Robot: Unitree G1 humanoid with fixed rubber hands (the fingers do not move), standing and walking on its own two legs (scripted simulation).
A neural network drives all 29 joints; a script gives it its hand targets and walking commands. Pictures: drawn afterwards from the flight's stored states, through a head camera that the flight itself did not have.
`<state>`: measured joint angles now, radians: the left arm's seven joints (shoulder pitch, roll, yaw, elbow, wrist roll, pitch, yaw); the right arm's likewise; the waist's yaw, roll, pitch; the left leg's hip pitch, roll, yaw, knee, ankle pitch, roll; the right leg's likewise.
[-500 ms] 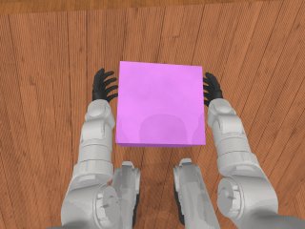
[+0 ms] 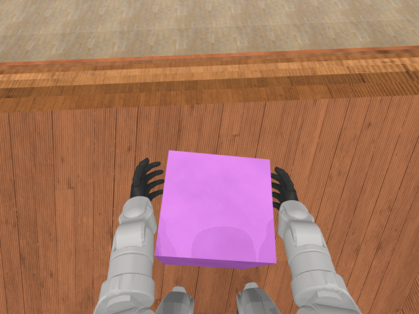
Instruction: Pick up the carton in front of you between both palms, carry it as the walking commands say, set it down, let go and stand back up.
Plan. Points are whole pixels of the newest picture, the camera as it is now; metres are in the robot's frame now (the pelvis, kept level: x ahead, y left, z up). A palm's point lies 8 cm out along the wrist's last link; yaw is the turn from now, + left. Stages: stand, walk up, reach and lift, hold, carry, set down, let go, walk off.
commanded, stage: reach and lift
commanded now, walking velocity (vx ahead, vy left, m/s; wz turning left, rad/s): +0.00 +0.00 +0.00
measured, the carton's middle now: (210, 217) +0.34 +0.01 -0.12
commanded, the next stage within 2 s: hold in 1.42 s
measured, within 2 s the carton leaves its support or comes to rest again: neither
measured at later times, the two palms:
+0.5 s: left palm (114, 177) +0.32 +0.15 +0.12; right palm (311, 190) +0.30 -0.15 +0.10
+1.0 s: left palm (113, 173) +0.32 +0.15 +0.13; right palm (313, 185) +0.31 -0.15 +0.11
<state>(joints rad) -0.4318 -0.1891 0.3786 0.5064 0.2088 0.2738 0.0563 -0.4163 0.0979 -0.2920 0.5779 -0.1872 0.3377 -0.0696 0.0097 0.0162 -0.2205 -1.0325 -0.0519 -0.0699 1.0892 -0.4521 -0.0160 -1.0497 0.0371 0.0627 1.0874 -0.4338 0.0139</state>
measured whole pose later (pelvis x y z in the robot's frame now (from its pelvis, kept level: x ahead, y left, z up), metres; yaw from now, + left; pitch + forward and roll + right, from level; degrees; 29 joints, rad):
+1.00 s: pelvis +0.01 +0.00 +0.09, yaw -1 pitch -4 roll +0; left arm -0.38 -0.19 0.32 0.39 0.33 0.57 0.00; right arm -0.32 0.17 -0.27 0.38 -0.30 0.65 -0.05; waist 0.03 0.01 0.01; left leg -0.16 -0.01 -0.07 0.47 -0.23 -0.01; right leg -0.18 0.03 0.08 0.47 -0.21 0.00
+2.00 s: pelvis +0.01 +0.00 +0.09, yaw -1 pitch -8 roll +0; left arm -0.36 -0.18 0.29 0.32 0.34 0.72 0.00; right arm -0.32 0.17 -0.24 0.33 -0.32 0.79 -0.02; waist 0.00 0.01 0.00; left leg -0.07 -0.02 -0.08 0.42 -0.22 -0.01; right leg -0.08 0.03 0.08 0.42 -0.20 0.00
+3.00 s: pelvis +0.06 -0.01 +0.08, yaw +3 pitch +2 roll +0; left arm -0.23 -0.15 0.11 -0.03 0.17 0.93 0.08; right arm -0.17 0.10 -0.11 -0.06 -0.16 1.01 -0.08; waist 0.00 -0.02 -0.16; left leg -0.31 0.02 0.03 0.58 -0.40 0.01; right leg -0.24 -0.03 -0.05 0.50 -0.31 -0.01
